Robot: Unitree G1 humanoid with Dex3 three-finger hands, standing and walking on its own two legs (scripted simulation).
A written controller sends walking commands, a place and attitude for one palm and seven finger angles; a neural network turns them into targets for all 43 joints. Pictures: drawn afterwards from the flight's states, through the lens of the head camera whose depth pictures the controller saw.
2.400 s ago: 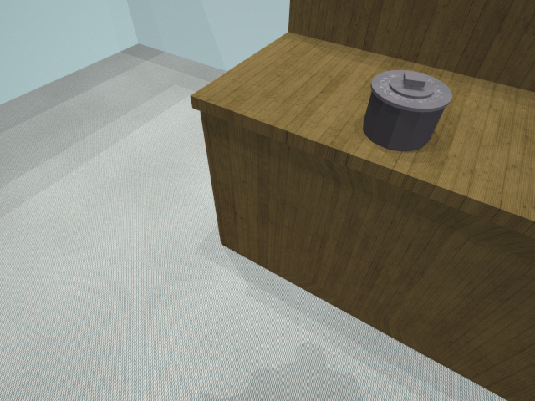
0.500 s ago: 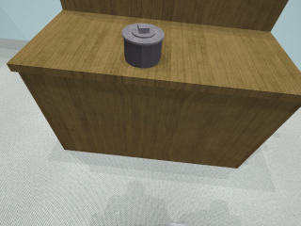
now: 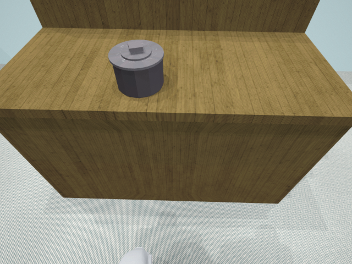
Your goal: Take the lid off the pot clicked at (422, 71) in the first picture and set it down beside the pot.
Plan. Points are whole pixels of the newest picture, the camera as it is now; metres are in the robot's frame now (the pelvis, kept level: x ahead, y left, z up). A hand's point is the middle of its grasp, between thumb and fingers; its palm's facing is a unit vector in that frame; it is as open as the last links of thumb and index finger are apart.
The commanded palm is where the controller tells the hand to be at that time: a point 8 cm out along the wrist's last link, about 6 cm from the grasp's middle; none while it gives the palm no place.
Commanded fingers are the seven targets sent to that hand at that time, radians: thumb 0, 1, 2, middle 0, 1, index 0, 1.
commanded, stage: take the last steps up to it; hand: left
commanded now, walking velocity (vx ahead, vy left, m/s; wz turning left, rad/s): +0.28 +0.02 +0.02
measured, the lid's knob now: (135, 46) +0.69 +0.16 +0.14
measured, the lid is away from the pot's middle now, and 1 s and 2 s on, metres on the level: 0.00 0.00 0.00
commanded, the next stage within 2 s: come to a stop and stand still in 0.38 s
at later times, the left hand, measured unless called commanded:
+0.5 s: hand (104, 240) +0.21 +0.21 -0.17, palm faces +0.03 -0.98 -0.21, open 7.3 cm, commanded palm none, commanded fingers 0.00 0.90 0.90 -0.20 -0.30 -0.20 -0.30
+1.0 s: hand (86, 243) +0.21 +0.27 -0.20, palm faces +0.08 -0.97 -0.22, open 7.4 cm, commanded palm none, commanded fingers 0.00 0.90 0.90 -0.20 -0.30 -0.20 -0.30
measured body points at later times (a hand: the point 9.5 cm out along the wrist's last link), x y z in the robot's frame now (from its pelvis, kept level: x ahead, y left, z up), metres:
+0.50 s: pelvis +0.16 +0.03 +0.00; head +0.18 +0.02 +0.45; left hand +0.21 +0.26 -0.15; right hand +0.17 -0.20 -0.16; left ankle +0.15 +0.11 -0.74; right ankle +0.22 -0.11 -0.71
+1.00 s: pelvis +0.17 +0.07 -0.02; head +0.20 +0.10 +0.43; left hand +0.20 +0.32 -0.18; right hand +0.27 -0.18 -0.14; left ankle +0.18 +0.17 -0.75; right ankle +0.23 -0.10 -0.74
